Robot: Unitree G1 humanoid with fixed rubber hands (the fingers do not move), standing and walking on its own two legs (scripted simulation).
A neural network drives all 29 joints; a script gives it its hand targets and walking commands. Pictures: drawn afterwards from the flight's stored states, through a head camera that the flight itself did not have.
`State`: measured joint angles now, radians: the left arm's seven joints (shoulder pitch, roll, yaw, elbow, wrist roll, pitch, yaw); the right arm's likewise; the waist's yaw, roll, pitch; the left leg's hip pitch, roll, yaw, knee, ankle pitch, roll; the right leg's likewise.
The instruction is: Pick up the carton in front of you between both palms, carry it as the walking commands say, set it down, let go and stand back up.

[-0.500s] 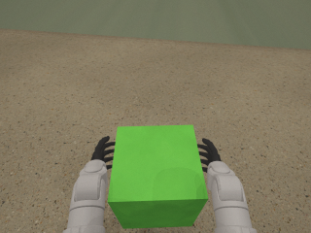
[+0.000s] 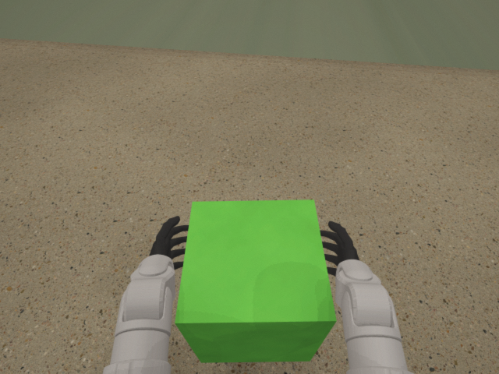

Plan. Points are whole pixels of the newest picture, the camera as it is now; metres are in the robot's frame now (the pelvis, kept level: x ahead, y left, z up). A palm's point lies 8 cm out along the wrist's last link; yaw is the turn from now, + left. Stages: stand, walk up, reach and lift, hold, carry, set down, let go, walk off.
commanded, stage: hold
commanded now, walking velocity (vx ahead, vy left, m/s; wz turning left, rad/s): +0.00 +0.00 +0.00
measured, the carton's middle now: (254, 285) +0.29 +0.00 -0.05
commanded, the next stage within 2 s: set down in 0.62 s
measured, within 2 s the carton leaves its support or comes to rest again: neither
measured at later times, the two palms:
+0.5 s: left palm (162, 280) +0.25 +0.14 +0.05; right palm (352, 269) +0.27 -0.16 +0.03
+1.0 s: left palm (184, 269) +0.29 +0.12 +0.01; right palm (352, 260) +0.32 -0.18 -0.01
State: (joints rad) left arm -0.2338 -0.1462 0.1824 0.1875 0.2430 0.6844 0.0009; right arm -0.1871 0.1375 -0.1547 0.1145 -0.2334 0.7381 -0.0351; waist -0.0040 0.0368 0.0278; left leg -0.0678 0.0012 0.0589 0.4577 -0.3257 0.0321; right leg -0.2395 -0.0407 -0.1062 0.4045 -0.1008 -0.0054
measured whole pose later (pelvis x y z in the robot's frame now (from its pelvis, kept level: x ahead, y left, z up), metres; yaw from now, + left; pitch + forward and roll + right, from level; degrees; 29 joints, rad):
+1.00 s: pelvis -0.03 -0.06 -0.02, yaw +5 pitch -2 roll +0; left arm -0.56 -0.22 0.57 0.57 0.48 0.43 -0.06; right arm -0.54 0.20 -0.50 0.51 -0.43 0.51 0.04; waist -0.03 0.07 0.11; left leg -0.26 0.00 -0.09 0.65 -0.37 0.01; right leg -0.39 0.02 -0.08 0.58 -0.16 -0.06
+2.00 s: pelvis -0.09 -0.03 -0.27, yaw +8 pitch +44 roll +5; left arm -0.91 -0.10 0.40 0.66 0.11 0.16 0.16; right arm -0.92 -0.09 -0.38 0.68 -0.17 0.23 0.01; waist -0.07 0.08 -0.12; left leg -1.88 -0.11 0.01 1.76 -0.66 -0.02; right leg -2.07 -0.04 0.04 1.64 -0.36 -0.01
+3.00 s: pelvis -0.12 -0.03 -0.39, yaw +10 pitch +41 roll +3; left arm -1.35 0.06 0.31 0.94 0.05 0.17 0.18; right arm -1.37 -0.36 -0.28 1.08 -0.03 0.18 0.02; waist -0.12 0.07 0.23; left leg -2.23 -0.20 0.01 2.17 -0.66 -0.05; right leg -2.40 -0.07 0.05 2.00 -0.32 -0.01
